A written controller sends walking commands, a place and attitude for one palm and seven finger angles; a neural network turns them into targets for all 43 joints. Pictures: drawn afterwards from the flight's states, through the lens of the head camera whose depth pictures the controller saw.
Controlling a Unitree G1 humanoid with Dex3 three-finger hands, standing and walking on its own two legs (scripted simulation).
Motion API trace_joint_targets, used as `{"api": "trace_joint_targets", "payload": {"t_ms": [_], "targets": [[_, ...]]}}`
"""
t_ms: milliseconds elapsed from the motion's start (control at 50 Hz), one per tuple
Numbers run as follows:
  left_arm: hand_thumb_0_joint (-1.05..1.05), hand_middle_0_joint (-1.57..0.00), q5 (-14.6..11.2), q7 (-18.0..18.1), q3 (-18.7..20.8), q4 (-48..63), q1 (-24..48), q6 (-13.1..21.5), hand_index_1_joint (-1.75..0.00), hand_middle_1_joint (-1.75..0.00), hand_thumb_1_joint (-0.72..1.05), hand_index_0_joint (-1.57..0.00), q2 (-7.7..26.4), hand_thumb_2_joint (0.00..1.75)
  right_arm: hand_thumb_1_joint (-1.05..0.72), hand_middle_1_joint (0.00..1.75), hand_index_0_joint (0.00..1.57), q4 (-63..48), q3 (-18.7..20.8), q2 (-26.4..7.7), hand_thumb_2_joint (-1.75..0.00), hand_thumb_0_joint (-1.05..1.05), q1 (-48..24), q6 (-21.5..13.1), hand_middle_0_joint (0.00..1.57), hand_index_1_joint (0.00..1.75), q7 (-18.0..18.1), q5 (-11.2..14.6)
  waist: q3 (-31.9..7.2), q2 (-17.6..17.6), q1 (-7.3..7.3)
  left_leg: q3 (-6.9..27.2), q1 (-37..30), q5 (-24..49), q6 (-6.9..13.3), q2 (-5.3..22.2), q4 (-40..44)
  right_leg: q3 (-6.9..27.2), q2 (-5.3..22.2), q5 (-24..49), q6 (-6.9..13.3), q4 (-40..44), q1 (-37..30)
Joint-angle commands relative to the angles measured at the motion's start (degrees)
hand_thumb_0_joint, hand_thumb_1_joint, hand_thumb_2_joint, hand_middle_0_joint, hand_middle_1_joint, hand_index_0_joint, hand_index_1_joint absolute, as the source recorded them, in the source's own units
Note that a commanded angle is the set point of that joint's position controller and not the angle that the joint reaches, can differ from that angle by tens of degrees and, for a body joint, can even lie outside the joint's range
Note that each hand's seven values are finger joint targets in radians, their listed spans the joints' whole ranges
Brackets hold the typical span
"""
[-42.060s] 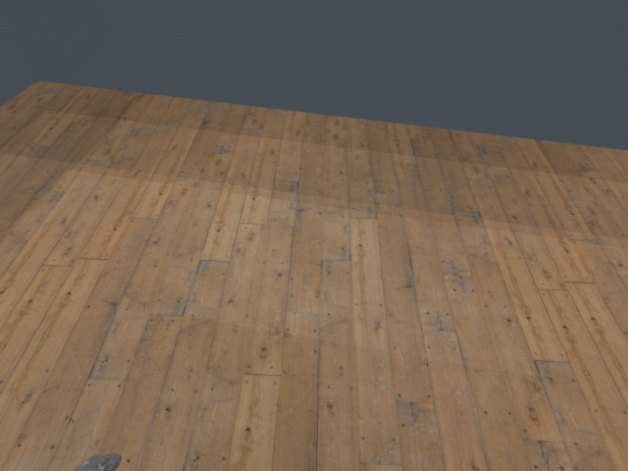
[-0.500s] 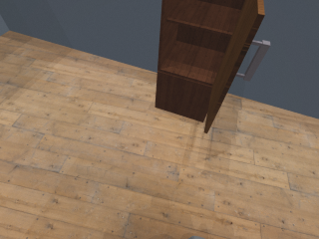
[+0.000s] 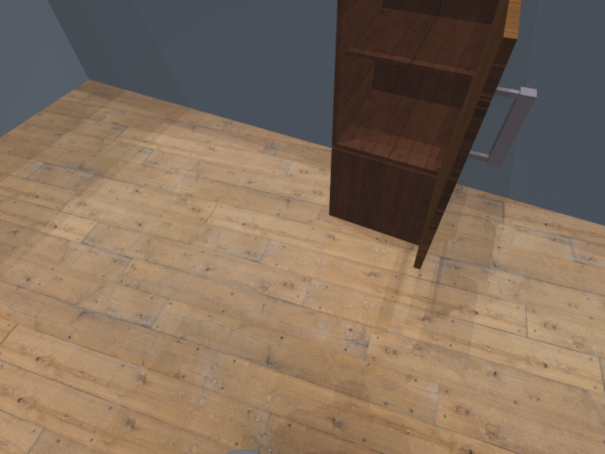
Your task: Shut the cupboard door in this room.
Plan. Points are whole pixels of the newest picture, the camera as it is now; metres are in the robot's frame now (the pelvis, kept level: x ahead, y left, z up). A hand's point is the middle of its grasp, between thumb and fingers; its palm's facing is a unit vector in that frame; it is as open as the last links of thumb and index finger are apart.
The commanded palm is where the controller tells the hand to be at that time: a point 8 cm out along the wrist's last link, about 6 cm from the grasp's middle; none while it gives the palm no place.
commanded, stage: turn or walk to find it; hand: left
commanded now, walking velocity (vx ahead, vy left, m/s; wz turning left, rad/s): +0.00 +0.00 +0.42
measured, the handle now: (496, 128) +0.63 -0.30 +0.06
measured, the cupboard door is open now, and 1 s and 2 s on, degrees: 93 93 93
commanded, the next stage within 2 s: stand and wait in 0.96 s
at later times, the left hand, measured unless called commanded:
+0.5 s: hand out of the picture +0.05 +0.21 -0.16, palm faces +0.20 -0.94 -0.28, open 7.4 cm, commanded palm none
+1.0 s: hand out of the picture -0.08 +0.20 -0.19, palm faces +0.46 -0.85 -0.26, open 7.3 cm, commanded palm none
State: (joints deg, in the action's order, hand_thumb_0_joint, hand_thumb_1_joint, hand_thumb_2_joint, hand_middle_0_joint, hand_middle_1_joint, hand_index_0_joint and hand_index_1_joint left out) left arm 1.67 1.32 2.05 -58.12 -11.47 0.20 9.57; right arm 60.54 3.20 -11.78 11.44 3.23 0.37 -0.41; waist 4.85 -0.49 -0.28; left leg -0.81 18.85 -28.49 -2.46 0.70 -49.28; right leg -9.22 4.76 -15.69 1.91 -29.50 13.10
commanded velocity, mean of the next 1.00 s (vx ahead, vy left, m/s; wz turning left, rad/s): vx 0.00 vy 0.00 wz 0.39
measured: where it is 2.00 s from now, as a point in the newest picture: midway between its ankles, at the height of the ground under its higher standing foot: outside the picture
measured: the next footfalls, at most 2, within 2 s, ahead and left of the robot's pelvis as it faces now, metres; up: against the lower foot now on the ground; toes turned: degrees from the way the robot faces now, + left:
left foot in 0.14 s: +0.02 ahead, +0.14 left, +0.00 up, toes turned +7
right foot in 0.50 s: +0.06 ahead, -0.10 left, +0.00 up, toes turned +6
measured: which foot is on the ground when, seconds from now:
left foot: up 0.00-0.12, down 0.14-0.50, up 0.52-0.94, down 0.96-1.00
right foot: down 0.00-0.14, up 0.16-0.48, down 0.50-0.96, up 0.98-1.00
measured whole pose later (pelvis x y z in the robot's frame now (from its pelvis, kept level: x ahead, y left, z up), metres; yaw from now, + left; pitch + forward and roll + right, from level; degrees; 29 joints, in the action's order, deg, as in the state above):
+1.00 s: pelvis +0.00 +0.00 -0.01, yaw +25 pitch +1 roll +1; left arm 1.1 1.0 3.4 -56.9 -15.2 -1.8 14.6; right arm 54.6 2.5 -12.3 6.3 2.1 -0.9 -1.0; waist 5.4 2.8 -1.8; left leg -4.2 14.8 -18.6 0.2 0.5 -33.5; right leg -13.2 8.7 -25.7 -2.0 -42.2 17.1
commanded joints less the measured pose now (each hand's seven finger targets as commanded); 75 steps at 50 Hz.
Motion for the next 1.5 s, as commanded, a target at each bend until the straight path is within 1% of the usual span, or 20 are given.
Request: {"api": "trace_joint_targets", "payload": {"t_ms": [0, 80, 120, 160, 260, 380, 440, 460, 480, 520, 620, 800, 900, 920, 940, 960, 1060, 1240, 1340, 1480], "targets": [[0.00, -0.20, -0.14, 0.54, 3.59, 2.02, -4.56, 0.43, -0.30, -0.30, 0.90, -0.20, 12.76, 0.90, -0.90, 0.30, 0.20, -4.90, 0.36, -1.80, -0.90, 0.00, -1.99, -1.77, 0.20, 0.30, -0.41, 0.16, -6.30, 10.43, -2.49, -1.65, 2.54, 1.71, -0.30, 0.48, 6.36, 10.12, 15.02, 25.73, 6.92, 7.78, -7.97], [0.00, -0.20, -0.79, 0.43, 3.73, 2.74, -2.35, -0.22, -0.30, -0.30, 0.90, -0.20, 12.81, 0.90, -0.90, 0.30, 0.20, -4.15, 0.41, -2.80, -0.90, 0.00, 2.69, -2.32, 0.20, 0.30, -0.58, -0.12, -7.66, 8.04, 0.50, -3.22, -8.98, 14.27, 0.33, 0.75, 22.59, 6.01, 13.71, 15.76, 2.07, 2.17, -1.36], [0.00, -0.20, -1.35, -0.17, 2.93, 4.64, -2.67, -1.18, -0.30, -0.30, 0.90, -0.20, 8.17, 0.90, -0.90, 0.30, 0.20, -5.08, 2.04, -10.08, -0.90, 0.00, 4.66, -2.81, 0.20, 0.30, -0.53, -0.85, -6.36, -14.43, 1.58, 18.48, -15.44, 23.45, 6.81, 16.08, 31.64, -0.70, 3.18, -8.07, -4.64, -13.78, 14.41], [0.00, -0.20, -0.68, -0.04, 2.45, 6.23, 3.01, -2.16, -0.30, -0.30, 0.90, -0.20, 7.53, 0.90, -0.90, 0.30, 0.20, -5.27, 2.64, -11.70, -0.90, 0.00, 4.35, -2.43, 0.20, 0.30, 0.23, -1.09, -2.79, -16.12, 3.23, 24.50, -5.69, 14.53, 12.77, 19.95, 38.40, 6.31, 1.71, -17.14, -4.71, -27.20, 16.20], [0.00, -0.20, -0.82, -0.92, 2.35, 4.25, 0.66, -1.59, -0.30, -0.30, 0.90, -0.20, 7.27, 0.90, -0.90, 0.30, 0.20, -6.22, 1.56, -9.00, -0.90, 0.00, 0.96, -3.31, 0.20, 0.30, 0.99, -0.85, -4.88, -7.06, 0.53, 13.78, -11.50, 29.92, 10.96, 12.77, 32.86, 7.38, 0.67, -8.58, -5.61, -28.52, 17.55], [0.00, -0.20, -1.29, -0.65, 1.74, 6.28, 1.71, -1.14, -0.30, -0.30, 0.90, -0.20, 6.02, 0.90, -0.90, 0.30, 0.20, -6.84, 2.61, -10.00, -0.90, 0.00, 1.65, -2.65, 0.20, 0.30, 0.66, -1.06, -6.97, -9.01, 1.74, 14.62, -11.47, 39.41, 11.28, 12.05, 27.86, 5.48, -1.76, -10.38, -6.11, -13.67, 10.50], [0.00, -0.20, -1.40, -0.47, 1.97, 4.98, -4.76, -0.32, -0.30, -0.30, 0.90, -0.20, 7.01, 0.90, -0.90, 0.30, 0.20, -8.18, 2.85, -9.77, -0.90, 0.00, -1.27, -2.33, 0.20, 0.30, 0.35, -0.64, -8.46, -7.35, -1.56, 14.31, -4.85, 34.94, 8.10, 8.96, 22.36, 4.19, -2.37, 2.08, -5.95, 3.18, -1.97], [0.00, -0.20, -0.90, -0.18, 2.38, 4.59, -6.81, 0.30, -0.30, -0.30, 0.90, -0.20, 9.52, 0.90, -0.90, 0.30, 0.20, -8.66, 2.69, -7.70, -0.90, 0.00, -1.16, -2.42, 0.20, 0.30, 0.03, -0.19, -9.12, -1.56, -2.27, 11.27, 1.02, 25.44, 4.86, 5.09, 16.98, 8.38, 2.38, 6.78, -4.98, 9.47, -8.93], [0.00, -0.20, -0.06, 0.34, 3.43, 4.93, -7.32, 0.70, -0.30, -0.30, 0.90, -0.20, 15.05, 0.90, -0.90, 0.30, 0.20, -10.20, 2.03, -3.82, -0.90, 0.00, -0.59, -2.46, 0.20, 0.30, -0.42, 0.11, -7.95, 14.79, -2.21, 3.05, 12.17, 6.96, 0.91, -2.77, 6.01, 23.13, 16.58, 11.80, 0.40, 12.14, -13.47], [0.00, -0.20, -0.57, 0.67, 3.91, 6.48, -5.28, 0.45, -0.30, -0.30, 0.90, -0.20, 14.63, 0.90, -0.90, 0.30, 0.20, -11.01, 2.94, -6.63, -0.90, 0.00, -3.38, -0.82, 0.20, 0.30, -0.25, -0.60, -4.27, 14.69, -2.61, 6.08, 12.40, -4.78, 0.80, -1.47, -13.25, 27.08, 22.52, 10.38, 7.53, 14.86, -1.63], [0.00, -0.20, -0.48, 0.49, 2.66, 8.44, 0.55, 0.93, -0.30, -0.30, 0.90, -0.20, 9.89, 0.90, -0.90, 0.30, 0.20, -7.63, 2.52, -5.05, -0.90, 0.00, 0.40, -0.18, 0.20, 0.30, -1.48, -0.72, -2.83, 9.44, 0.92, 3.45, 11.80, 7.35, -1.11, 0.96, -18.90, 10.54, 13.63, 12.32, 3.80, 12.52, -1.34], [0.00, -0.20, -0.08, 0.14, 3.63, 5.30, -7.03, 0.59, -0.30, -0.30, 0.90, -0.20, 13.80, 0.90, -0.90, 0.30, 0.20, -9.61, 0.57, -3.84, -0.90, 0.00, -6.99, -0.99, 0.20, 0.30, -1.36, -0.12, -6.47, 10.27, -3.41, -2.14, 6.96, 2.44, -1.20, 0.74, 3.04, 6.98, 15.95, 29.05, 6.14, 7.54, -10.90], [0.00, -0.20, -0.72, 0.01, 3.99, 4.75, -4.70, 0.04, -0.30, -0.30, 0.90, -0.20, 14.45, 0.90, -0.90, 0.30, 0.20, -8.63, 0.55, -5.24, -0.90, 0.00, -1.80, -2.14, 0.20, 0.30, -1.20, -0.19, -9.35, 8.22, -0.07, -4.38, -7.47, 15.04, 0.44, 0.83, 23.48, 2.20, 14.80, 24.23, 1.37, -0.61, -5.82], [0.00, -0.20, -1.07, -0.18, 3.75, 5.13, -4.45, -0.25, -0.30, -0.30, 0.90, -0.20, 13.06, 0.90, -0.90, 0.30, 0.20, -8.51, 1.24, -8.19, -0.90, 0.00, -0.06, -2.62, 0.20, 0.30, -1.24, -0.40, -10.90, 0.43, 1.14, 1.34, -15.71, 24.16, 2.27, 5.38, 28.23, -0.69, 11.91, 16.78, -1.62, -8.13, 1.08], [0.00, -0.20, -1.34, -0.55, 3.00, 7.02, -4.94, -0.59, -0.30, -0.30, 0.90, -0.20, 9.61, 0.90, -0.90, 0.30, 0.20, -8.72, 2.63, -13.74, -0.90, 0.00, 2.44, -2.80, 0.20, 0.30, -0.88, -0.87, -11.02, -14.11, 2.27, 18.59, -22.89, 42.94, 9.50, 18.85, 28.07, -3.15, 4.19, -8.67, -5.89, -18.52, 15.14], [0.00, -0.20, -0.85, -0.24, 1.64, 8.13, -0.92, -1.04, -0.30, -0.30, 0.90, -0.20, 8.21, 0.90, -0.90, 0.30, 0.20, -7.54, 2.90, -15.15, -0.90, 0.00, 4.75, -2.34, 0.20, 0.30, -0.20, -0.58, -10.29, -15.97, 4.05, 21.20, -20.58, 49.59, 14.92, 23.44, 29.91, 1.64, 2.44, -22.91, -6.28, -25.75, 17.88], [0.00, -0.20, -0.96, -0.77, 1.57, 3.50, -1.78, -1.39, -0.30, -0.30, 0.90, -0.20, 7.50, 0.90, -0.90, 0.30, 0.20, -7.28, 1.04, -8.96, -0.90, 0.00, -2.32, -3.36, 0.20, 0.30, 1.22, -0.64, -5.98, -7.02, 0.12, 8.67, -15.23, 45.88, 11.59, 14.53, 29.32, 7.02, 1.66, -10.50, -6.14, -30.11, 16.25], [0.00, -0.20, -0.88, -0.38, 0.09, 0.28, -5.58, -0.22, -0.30, -0.30, 0.90, -0.20, 5.55, 0.90, -0.90, 0.30, 0.20, -3.93, 1.14, -6.93, -0.90, 0.00, -1.74, -3.45, 0.20, 0.30, 0.97, -0.50, -4.53, -7.76, -1.30, 5.93, -9.70, 37.10, 7.78, 10.71, 25.85, 3.42, -0.76, 1.66, -5.74, 0.12, -0.09], [0.00, -0.20, -0.36, 0.29, 2.36, 0.52, -6.20, 0.79, -0.30, -0.30, 0.90, -0.20, 13.50, 0.90, -0.90, 0.30, 0.20, -5.59, 0.95, -3.48, -0.90, 0.00, -2.65, -1.39, 0.20, 0.30, 0.49, -0.13, -2.13, 16.65, -2.80, 1.53, 1.70, -5.34, 1.07, 0.02, -0.42, 22.34, 18.92, 14.77, 7.18, 14.50, 0.07], [0.00, -0.20, -0.22, 0.54, 2.22, 0.28, -3.77, 0.46, -0.30, -0.30, 0.90, -0.20, 10.48, 0.90, -0.90, 0.30, 0.20, -2.61, -0.19, -0.15, -0.90, 0.00, 1.42, -2.52, 0.20, 0.30, 0.23, 0.02, -5.75, 9.88, -1.59, -2.09, -1.42, 4.13, 0.29, 0.39, 11.68, 11.12, 11.93, 22.95, 5.36, 8.17, -5.35]]}}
